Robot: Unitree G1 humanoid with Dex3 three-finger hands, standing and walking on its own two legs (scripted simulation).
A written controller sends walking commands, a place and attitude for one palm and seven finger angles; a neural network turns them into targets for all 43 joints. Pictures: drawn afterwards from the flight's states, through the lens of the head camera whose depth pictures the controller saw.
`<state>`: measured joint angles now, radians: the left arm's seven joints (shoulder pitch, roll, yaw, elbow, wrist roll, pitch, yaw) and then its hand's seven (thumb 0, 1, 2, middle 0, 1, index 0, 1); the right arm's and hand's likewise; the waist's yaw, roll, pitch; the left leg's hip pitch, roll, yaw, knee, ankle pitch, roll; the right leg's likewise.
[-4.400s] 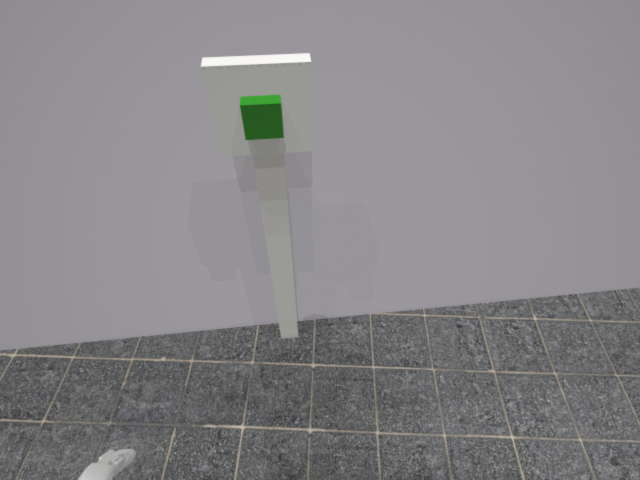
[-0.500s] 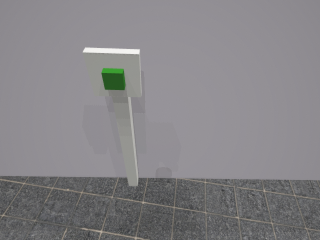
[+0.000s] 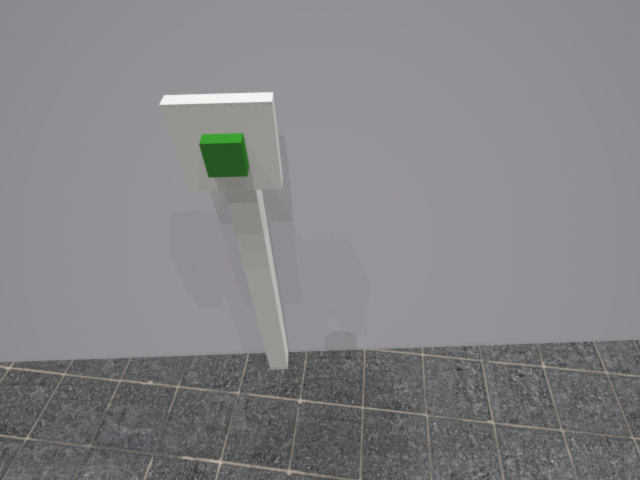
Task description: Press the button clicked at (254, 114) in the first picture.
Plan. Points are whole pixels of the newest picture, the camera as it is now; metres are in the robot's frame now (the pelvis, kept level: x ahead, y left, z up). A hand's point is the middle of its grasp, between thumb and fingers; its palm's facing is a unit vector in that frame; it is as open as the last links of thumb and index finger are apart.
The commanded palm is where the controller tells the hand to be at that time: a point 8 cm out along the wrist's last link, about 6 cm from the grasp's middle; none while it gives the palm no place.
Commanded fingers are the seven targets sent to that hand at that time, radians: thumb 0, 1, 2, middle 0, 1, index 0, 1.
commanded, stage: look again from close up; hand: left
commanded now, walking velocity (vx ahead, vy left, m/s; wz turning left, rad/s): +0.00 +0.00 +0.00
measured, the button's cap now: (225, 154) +0.56 +0.18 +0.12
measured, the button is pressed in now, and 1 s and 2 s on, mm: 0 0 0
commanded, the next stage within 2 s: shuffle to correct the standing spot in 0.34 s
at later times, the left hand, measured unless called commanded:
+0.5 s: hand out of the picture +0.02 +0.15 -0.17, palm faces +0.01 -0.98 -0.20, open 7.3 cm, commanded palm none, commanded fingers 0.00 0.90 0.90 -0.20 -0.30 -0.20 -0.30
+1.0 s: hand out of the picture +0.08 +0.14 -0.17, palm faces +0.09 -0.97 -0.20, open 7.3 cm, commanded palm none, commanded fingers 0.00 0.90 0.90 -0.20 -0.30 -0.20 -0.30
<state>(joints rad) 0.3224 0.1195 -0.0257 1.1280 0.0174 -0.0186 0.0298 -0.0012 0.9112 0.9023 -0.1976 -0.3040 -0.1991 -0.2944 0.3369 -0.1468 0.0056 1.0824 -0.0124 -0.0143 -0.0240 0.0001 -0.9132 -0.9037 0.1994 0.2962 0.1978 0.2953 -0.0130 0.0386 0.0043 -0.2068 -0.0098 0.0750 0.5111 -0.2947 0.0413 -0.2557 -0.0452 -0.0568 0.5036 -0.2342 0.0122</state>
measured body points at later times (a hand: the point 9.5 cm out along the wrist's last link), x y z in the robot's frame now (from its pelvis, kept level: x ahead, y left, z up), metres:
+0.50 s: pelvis +0.03 -0.02 +0.00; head +0.04 -0.03 +0.45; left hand +0.02 +0.20 -0.15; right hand +0.01 -0.24 -0.16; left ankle -0.01 +0.09 -0.74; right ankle +0.02 -0.13 -0.74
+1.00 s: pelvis +0.10 -0.03 +0.00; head +0.13 -0.04 +0.45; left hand +0.07 +0.19 -0.16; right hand +0.10 -0.25 -0.17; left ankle +0.00 +0.09 -0.71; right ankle +0.02 -0.13 -0.73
